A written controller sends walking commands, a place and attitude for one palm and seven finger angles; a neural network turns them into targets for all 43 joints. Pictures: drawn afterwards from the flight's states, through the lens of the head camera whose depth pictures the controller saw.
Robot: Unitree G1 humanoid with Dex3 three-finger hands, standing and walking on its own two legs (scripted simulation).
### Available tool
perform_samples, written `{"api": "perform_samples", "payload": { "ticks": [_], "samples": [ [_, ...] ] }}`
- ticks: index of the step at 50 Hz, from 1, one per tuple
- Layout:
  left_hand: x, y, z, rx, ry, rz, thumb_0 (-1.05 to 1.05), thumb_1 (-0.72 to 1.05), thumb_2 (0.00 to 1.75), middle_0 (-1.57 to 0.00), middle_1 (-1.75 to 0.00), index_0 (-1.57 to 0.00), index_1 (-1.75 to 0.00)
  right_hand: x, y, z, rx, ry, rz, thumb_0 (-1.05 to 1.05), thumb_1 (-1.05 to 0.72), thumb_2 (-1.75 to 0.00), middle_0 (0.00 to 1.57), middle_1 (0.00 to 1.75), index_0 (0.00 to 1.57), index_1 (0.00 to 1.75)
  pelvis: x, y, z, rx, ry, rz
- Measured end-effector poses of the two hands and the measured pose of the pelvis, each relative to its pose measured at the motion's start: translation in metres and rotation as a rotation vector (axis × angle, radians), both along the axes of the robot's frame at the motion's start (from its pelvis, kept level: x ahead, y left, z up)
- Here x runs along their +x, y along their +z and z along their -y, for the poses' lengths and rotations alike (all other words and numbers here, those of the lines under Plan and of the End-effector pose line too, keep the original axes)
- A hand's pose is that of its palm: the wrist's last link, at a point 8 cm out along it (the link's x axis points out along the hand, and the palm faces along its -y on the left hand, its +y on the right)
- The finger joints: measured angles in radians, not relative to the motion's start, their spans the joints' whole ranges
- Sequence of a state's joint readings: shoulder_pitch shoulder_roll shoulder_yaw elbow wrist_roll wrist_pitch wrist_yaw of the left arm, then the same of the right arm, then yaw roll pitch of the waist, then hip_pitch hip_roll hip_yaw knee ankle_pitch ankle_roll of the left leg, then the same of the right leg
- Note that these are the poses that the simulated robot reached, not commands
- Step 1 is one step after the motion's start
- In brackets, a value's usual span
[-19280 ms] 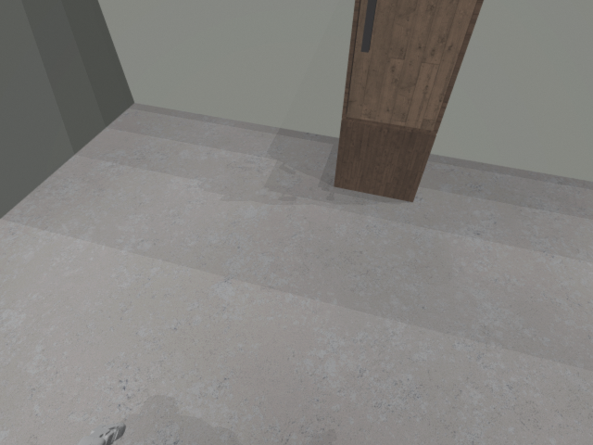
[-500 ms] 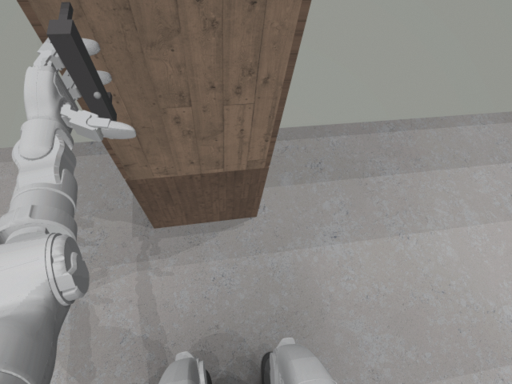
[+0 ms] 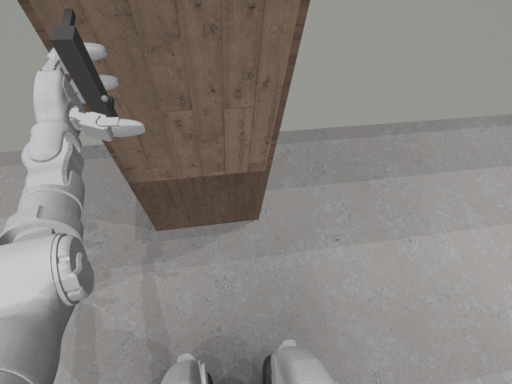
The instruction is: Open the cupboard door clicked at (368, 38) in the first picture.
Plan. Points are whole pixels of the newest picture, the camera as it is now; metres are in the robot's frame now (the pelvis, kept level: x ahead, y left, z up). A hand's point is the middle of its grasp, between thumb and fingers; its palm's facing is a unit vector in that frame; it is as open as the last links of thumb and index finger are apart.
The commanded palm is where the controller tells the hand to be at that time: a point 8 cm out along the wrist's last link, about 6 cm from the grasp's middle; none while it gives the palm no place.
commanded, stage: close the thumb around the handle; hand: left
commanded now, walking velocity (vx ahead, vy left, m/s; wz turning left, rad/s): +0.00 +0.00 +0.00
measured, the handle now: (91, 75) +0.57 +0.20 +0.09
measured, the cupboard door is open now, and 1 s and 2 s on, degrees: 0 7 48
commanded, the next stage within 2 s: pull the door open along its arc in 0.54 s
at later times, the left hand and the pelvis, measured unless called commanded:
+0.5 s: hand (104, 100) +0.53 +0.18 +0.09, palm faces +0.01 -1.00 +0.00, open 6.0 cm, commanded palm +0.50 +0.23 +0.09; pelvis +0.00 +0.00 +0.00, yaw +0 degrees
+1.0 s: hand (109, 122) +0.49 +0.17 +0.08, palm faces +0.02 -1.00 +0.00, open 6.2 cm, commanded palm +0.43 +0.22 +0.09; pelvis +0.01 +0.01 +0.01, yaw -2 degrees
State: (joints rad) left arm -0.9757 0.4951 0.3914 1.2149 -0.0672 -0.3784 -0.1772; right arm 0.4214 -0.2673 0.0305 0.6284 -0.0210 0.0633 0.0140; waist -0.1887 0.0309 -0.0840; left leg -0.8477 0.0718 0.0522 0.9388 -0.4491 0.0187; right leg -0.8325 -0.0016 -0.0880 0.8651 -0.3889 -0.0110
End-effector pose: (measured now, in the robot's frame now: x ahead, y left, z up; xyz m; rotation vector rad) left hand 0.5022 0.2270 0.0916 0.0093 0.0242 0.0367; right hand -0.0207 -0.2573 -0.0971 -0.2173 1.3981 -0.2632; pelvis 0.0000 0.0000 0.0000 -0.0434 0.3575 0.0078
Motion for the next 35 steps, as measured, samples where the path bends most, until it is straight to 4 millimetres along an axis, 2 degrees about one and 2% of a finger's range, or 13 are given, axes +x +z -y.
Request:
{"api": "perform_samples", "payload": {
  "ticks": [7, 20, 23, 35],
  "samples": [
    [0.002, -0.003, -0.004, 0.008, 0.004, -0.008, -0.01, -0.10, 0.47, -0.33, -1.25, -0.33, -1.24, -0.001, 0.002, 0.005, -0.018, 0.000, 0.008, 0.00, -0.90, -0.90, 0.20, 0.30, 0.20, 0.30, -0.003, -0.001, 0.002, 0.000, 0.000, -0.004],
    [0.001, -0.004, -0.009, -0.002, -0.016, -0.018, 0.01, 0.58, 0.76, -0.38, -1.32, -0.38, -1.31, -0.003, 0.004, 0.004, -0.024, -0.002, -0.008, 0.00, -0.90, -0.90, 0.20, 0.30, 0.20, 0.30, -0.001, 0.000, 0.001, -0.004, 0.001, -0.006],
    [0.002, -0.005, -0.003, 0.001, -0.035, -0.007, 0.01, 0.65, 0.80, -0.39, -1.33, -0.39, -1.33, -0.002, 0.004, 0.003, -0.026, 0.000, -0.003, 0.00, -0.90, -0.90, 0.20, 0.30, 0.20, 0.30, -0.001, 0.000, 0.000, -0.005, 0.001, -0.008],
    [0.001, -0.005, -0.002, -0.007, -0.013, -0.004, 0.01, 0.65, 0.83, -0.37, -1.35, -0.38, -1.35, -0.003, 0.000, -0.004, -0.014, 0.002, 0.017, 0.00, -0.90, -0.90, 0.20, 0.30, 0.20, 0.30, -0.006, -0.003, -0.003, -0.004, -0.001, -0.008]
  ]
}}
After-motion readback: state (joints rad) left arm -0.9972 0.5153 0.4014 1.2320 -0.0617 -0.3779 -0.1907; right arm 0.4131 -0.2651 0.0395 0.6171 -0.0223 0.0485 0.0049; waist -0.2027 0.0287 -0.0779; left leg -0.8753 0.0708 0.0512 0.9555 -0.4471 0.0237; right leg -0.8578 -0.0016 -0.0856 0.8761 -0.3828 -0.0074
